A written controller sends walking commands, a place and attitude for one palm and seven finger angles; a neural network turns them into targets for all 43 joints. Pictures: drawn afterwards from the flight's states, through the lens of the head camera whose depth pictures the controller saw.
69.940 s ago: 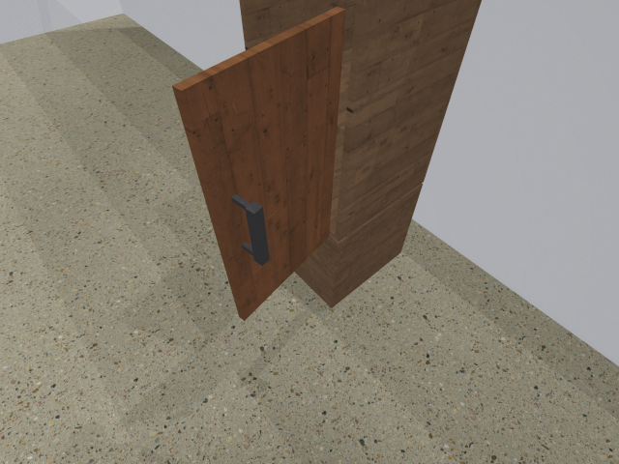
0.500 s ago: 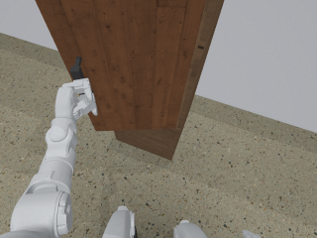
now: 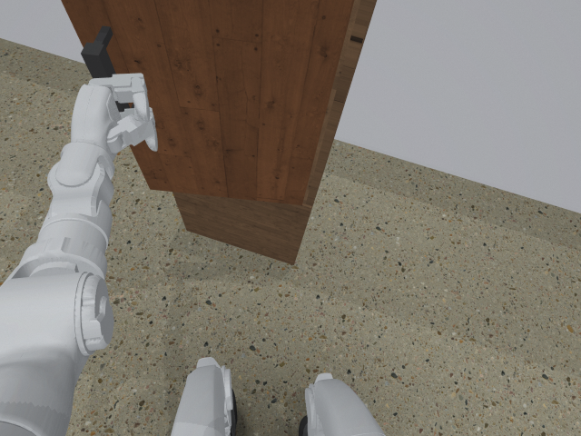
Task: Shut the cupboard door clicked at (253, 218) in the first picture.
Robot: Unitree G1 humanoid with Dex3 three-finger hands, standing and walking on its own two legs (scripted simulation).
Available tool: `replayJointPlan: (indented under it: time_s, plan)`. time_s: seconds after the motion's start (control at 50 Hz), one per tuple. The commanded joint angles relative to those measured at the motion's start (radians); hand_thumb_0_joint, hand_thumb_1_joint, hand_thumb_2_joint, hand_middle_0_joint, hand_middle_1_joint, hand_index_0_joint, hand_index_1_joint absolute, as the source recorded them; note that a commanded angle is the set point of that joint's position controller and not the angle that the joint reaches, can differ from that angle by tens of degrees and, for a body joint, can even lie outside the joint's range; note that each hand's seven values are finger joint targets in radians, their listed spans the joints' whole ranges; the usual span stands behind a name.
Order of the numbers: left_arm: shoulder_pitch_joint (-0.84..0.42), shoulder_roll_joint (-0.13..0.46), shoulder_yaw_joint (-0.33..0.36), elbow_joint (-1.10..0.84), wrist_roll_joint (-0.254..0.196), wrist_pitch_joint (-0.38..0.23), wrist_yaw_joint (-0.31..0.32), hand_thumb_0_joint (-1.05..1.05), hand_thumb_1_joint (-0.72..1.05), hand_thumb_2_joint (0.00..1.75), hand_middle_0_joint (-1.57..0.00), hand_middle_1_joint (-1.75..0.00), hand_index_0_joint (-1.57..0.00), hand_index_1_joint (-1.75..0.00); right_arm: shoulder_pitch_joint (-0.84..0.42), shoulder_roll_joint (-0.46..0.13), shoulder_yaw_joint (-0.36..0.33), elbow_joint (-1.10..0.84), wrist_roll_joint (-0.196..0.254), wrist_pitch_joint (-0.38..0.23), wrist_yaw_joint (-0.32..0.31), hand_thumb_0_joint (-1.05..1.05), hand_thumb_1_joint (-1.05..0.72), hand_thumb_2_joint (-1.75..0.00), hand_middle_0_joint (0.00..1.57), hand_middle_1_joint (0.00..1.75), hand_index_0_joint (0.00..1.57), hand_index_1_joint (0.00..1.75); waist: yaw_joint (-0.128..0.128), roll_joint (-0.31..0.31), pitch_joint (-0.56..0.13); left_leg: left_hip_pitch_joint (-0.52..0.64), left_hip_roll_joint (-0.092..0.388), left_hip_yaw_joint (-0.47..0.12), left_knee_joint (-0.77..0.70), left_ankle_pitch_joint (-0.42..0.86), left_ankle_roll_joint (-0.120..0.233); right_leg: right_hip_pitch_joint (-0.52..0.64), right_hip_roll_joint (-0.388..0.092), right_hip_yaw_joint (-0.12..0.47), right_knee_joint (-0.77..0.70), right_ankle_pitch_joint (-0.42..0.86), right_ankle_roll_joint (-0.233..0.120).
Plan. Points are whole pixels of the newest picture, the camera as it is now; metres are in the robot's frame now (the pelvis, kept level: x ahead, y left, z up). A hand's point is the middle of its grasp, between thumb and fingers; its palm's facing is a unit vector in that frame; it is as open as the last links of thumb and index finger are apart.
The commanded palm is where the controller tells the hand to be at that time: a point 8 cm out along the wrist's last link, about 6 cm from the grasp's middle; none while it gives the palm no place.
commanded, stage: push the door shut along its arc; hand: left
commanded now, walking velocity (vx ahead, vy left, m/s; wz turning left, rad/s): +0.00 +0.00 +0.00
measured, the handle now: (117, 86) +0.58 +0.21 +0.08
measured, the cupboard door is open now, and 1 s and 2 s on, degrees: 13 0 0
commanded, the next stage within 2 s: pull the fist back off the door in 1.00 s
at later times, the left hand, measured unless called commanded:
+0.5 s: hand (185, 83) +0.59 +0.12 +0.08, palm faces -0.22 -0.98 -0.03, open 3.1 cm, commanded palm +0.58 +0.15 +0.08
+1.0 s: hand (190, 76) +0.60 +0.11 +0.09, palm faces -0.31 -0.95 -0.04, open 3.4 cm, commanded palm +0.63 +0.10 +0.08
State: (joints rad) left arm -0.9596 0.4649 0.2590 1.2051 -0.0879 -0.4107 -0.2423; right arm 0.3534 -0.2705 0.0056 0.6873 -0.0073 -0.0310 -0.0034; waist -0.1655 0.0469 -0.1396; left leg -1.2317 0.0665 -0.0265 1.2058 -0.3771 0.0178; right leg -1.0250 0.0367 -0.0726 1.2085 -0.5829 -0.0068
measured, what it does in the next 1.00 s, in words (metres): stands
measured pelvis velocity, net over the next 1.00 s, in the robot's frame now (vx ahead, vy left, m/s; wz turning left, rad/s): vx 0.00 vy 0.00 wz -0.05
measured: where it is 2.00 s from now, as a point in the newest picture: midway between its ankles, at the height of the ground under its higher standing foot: outside the picture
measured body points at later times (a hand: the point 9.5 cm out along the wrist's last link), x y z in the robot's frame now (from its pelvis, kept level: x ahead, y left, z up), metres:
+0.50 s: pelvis +0.01 +0.00 -0.02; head +0.18 +0.03 +0.40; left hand +0.59 +0.17 +0.09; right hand -0.03 -0.25 -0.12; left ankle +0.10 +0.11 -0.63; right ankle +0.00 -0.12 -0.63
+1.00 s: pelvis +0.00 +0.00 -0.03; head +0.19 +0.04 +0.38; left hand +0.61 +0.16 +0.09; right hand -0.03 -0.27 -0.12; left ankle +0.10 +0.11 -0.63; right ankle +0.00 -0.12 -0.63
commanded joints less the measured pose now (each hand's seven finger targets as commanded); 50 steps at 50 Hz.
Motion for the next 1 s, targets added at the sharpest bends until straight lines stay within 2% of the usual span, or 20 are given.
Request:
replayJointPlan:
  time_s: [0.0,0.02,0.06,0.14,0.2,0.22,0.32,0.36,0.4,0.48,0.58,0.6,0.68,0.7,0.72,0.8,0.84,0.86,0.9,0.98]
  plan:
    - [-0.611,0.179,0.022,-0.177,-0.002,-0.033,-0.031,0.0,0.9,0.9,-1.3,-1.5,-1.3,-1.5,0.152,-0.191,-0.06,-0.046,-0.001,-0.022,-0.014,0.0,-0.9,-0.9,0.2,0.3,0.2,0.3,-0.084,0.108,-0.433,0.609,-0.008,-0.103,-0.1,0.03,0.019,-0.177,0.023,0.04,-0.202,0.135,-0.026]
    - [-0.617,0.187,0.022,-0.152,0.004,-0.021,-0.033,0.0,0.9,0.9,-1.3,-1.5,-1.3,-1.5,0.156,-0.189,-0.057,-0.045,-0.002,-0.022,-0.013,0.0,-0.9,-0.9,0.2,0.3,0.2,0.3,-0.089,0.105,-0.427,0.585,-0.008,-0.099,-0.092,0.029,0.021,-0.174,0.025,0.041,-0.2,0.132,-0.026]
    - [-0.671,0.2,0.018,-0.164,0.015,-0.02,-0.04,0.0,0.9,0.9,-1.3,-1.5,-1.3,-1.5,0.166,-0.192,-0.055,-0.043,-0.005,-0.027,-0.012,0.0,-0.9,-0.9,0.2,0.3,0.2,0.3,-0.094,0.158,-0.464,0.607,-0.005,-0.105,-0.076,0.054,0.019,-0.208,0.023,0.04,-0.18,0.141,-0.029]
    - [-0.696,0.173,-0.005,-0.149,0.028,0.008,-0.056,0.0,0.9,0.9,-1.3,-1.5,-1.3,-1.5,0.194,-0.191,-0.055,-0.042,-0.01,-0.029,-0.005,0.0,-0.9,-0.9,0.2,0.3,0.2,0.3,-0.111,0.179,-0.492,0.644,-0.002,-0.119,-0.059,0.119,0.02,-0.239,0.03,0.026,-0.163,0.172,-0.033]
    - [-0.712,0.224,0.033,-0.185,0.026,0.024,-0.071,0.0,0.9,0.9,-1.3,-1.5,-1.3,-1.5,0.209,-0.196,-0.058,-0.042,-0.011,-0.024,-0.001,0.0,-0.9,-0.9,0.2,0.3,0.2,0.3,-0.098,0.202,-0.559,0.666,0.002,-0.116,-0.04,0.187,0.018,-0.225,0.031,0.026,-0.153,0.211,-0.035]
    - [-0.696,0.235,0.041,-0.156,0.031,0.038,-0.073,0.0,0.9,0.9,-1.3,-1.5,-1.3,-1.5,0.215,-0.195,-0.056,-0.04,-0.011,-0.019,-0.001,0.0,-0.9,-0.9,0.2,0.3,0.2,0.3,-0.099,0.178,-0.548,0.65,0.003,-0.117,-0.038,0.188,0.019,-0.213,0.035,0.024,-0.154,0.211,-0.035]
    - [-0.758,0.282,0.068,-0.149,0.055,0.061,-0.057,0.0,0.9,0.9,-1.3,-1.5,-1.3,-1.5,0.233,-0.193,-0.049,-0.041,-0.015,-0.015,0.005,0.0,-0.9,-0.9,0.2,0.3,0.2,0.3,-0.112,0.19,-0.54,0.616,0.004,-0.113,-0.024,0.189,0.021,-0.222,0.039,0.022,-0.147,0.211,-0.033]
    - [-0.789,0.348,0.116,-0.165,0.059,0.051,-0.052,0.0,0.9,0.9,-1.3,-1.5,-1.3,-1.5,0.242,-0.198,-0.048,-0.042,-0.017,-0.019,0.006,0.0,-0.9,-0.9,0.2,0.3,0.2,0.3,-0.108,0.202,-0.568,0.611,0.005,-0.106,-0.012,0.217,0.023,-0.205,0.041,0.027,-0.141,0.229,-0.032]
    - [-0.774,0.373,0.129,-0.166,0.067,0.051,-0.062,0.0,0.9,0.9,-1.3,-1.5,-1.3,-1.5,0.249,-0.196,-0.047,-0.046,-0.019,-0.016,0.007,0.0,-0.9,-0.9,0.2,0.3,0.2,0.3,-0.106,0.203,-0.59,0.599,0.005,-0.096,0.0,0.262,0.025,-0.173,0.044,0.031,-0.136,0.27,-0.032]
    - [-0.744,0.334,0.097,-0.135,0.078,0.063,-0.084,0.0,0.9,0.9,-1.3,-1.5,-1.3,-1.5,0.261,-0.192,-0.049,-0.044,-0.021,-0.005,0.014,0.0,-0.9,-0.9,0.2,0.3,0.2,0.3,-0.112,0.206,-0.573,0.619,0.006,-0.102,0.001,0.299,0.022,-0.187,0.049,0.024,-0.137,0.295,-0.033]
    - [-0.802,0.323,0.079,-0.127,0.065,0.085,-0.112,0.0,0.9,0.9,-1.3,-1.5,-1.3,-1.5,0.27,-0.195,-0.051,-0.032,-0.016,-0.007,0.009,0.0,-0.9,-0.9,0.2,0.3,0.2,0.3,-0.133,0.191,-0.561,0.601,0.002,-0.097,0.011,0.282,0.027,-0.193,0.052,0.025,-0.145,0.295,-0.032]
    - [-0.842,0.319,0.068,-0.144,0.062,0.084,-0.117,0.0,0.9,0.9,-1.3,-1.5,-1.3,-1.5,0.273,-0.196,-0.052,-0.029,-0.014,-0.01,0.005,0.0,-0.9,-0.9,0.2,0.3,0.2,0.3,-0.148,0.186,-0.555,0.595,0.005,-0.093,0.018,0.274,0.031,-0.206,0.053,0.028,-0.145,0.293,-0.029]
    - [-0.892,0.271,0.025,-0.138,0.057,0.091,-0.128,0.0,0.9,0.9,-1.3,-1.5,-1.3,-1.5,0.271,-0.194,-0.051,-0.011,-0.018,-0.023,0.003,0.0,-0.9,-0.9,0.2,0.3,0.2,0.3,-0.16,0.242,-0.559,0.637,0.002,-0.104,0.026,0.285,0.028,-0.251,0.054,0.022,-0.143,0.282,-0.037]
    - [-0.923,0.291,0.035,-0.162,0.054,0.087,-0.132,0.0,0.9,0.9,-1.3,-1.5,-1.3,-1.5,0.277,-0.196,-0.052,-0.009,-0.019,-0.028,0.001,0.0,-0.9,-0.9,0.2,0.3,0.2,0.3,-0.162,0.23,-0.576,0.631,0.004,-0.101,0.032,0.29,0.03,-0.242,0.054,0.023,-0.137,0.286,-0.035]
    - [-0.908,0.276,0.023,-0.118,0.057,0.098,-0.135,0.0,0.9,0.9,-1.3,-1.5,-1.3,-1.5,0.273,-0.196,-0.048,-0.007,-0.018,-0.028,0.0,0.0,-0.9,-0.9,0.2,0.3,0.2,0.3,-0.166,0.217,-0.552,0.618,0.0,-0.104,0.029,0.276,0.029,-0.244,0.056,0.021,-0.143,0.276,-0.037]
    - [-0.991,0.268,0.004,-0.146,0.06,0.1,-0.144,0.0,0.9,0.9,-1.3,-1.5,-1.3,-1.5,0.273,-0.2,-0.049,0.006,-0.02,-0.046,-0.007,0.0,-0.9,-0.9,0.2,0.3,0.2,0.3,-0.184,0.261,-0.575,0.643,0.004,-0.108,0.047,0.291,0.031,-0.29,0.056,0.017,-0.126,0.274,-0.038]
    - [-1.01,0.238,-0.013,-0.144,0.058,0.109,-0.145,0.0,0.9,0.9,-1.3,-1.5,-1.3,-1.5,0.271,-0.197,-0.047,0.01,-0.025,-0.054,-0.004,0.0,-0.9,-0.9,0.2,0.3,0.2,0.3,-0.19,0.274,-0.576,0.658,0.001,-0.112,0.049,0.302,0.033,-0.304,0.059,0.013,-0.122,0.272,-0.039]
    - [-1.036,0.264,-0.003,-0.168,0.056,0.103,-0.15,0.0,0.9,0.9,-1.3,-1.5,-1.3,-1.5,0.268,-0.203,-0.049,0.011,-0.025,-0.06,-0.008,0.0,-0.9,-0.9,0.2,0.3,0.2,0.3,-0.188,0.286,-0.606,0.661,0.003,-0.11,0.059,0.301,0.032,-0.301,0.057,0.016,-0.118,0.274,-0.038]
    - [-1.049,0.284,0.002,-0.146,0.06,0.115,-0.155,0.0,0.9,0.9,-1.3,-1.5,-1.3,-1.5,0.264,-0.204,-0.042,0.015,-0.024,-0.065,-0.012,0.0,-0.9,-0.9,0.2,0.3,0.2,0.3,-0.195,0.281,-0.594,0.633,0.003,-0.106,0.065,0.277,0.034,-0.296,0.057,0.015,-0.118,0.267,-0.038]
    - [-1.078,0.251,-0.029,-0.124,0.067,0.13,-0.163,0.0,0.9,0.9,-1.3,-1.5,-1.3,-1.5,0.261,-0.206,-0.036,0.029,-0.028,-0.08,-0.017,0.0,-0.9,-0.9,0.2,0.3,0.2,0.3,-0.204,0.303,-0.594,0.651,0.004,-0.118,0.068,0.272,0.032,-0.331,0.058,0.006,-0.109,0.251,-0.042]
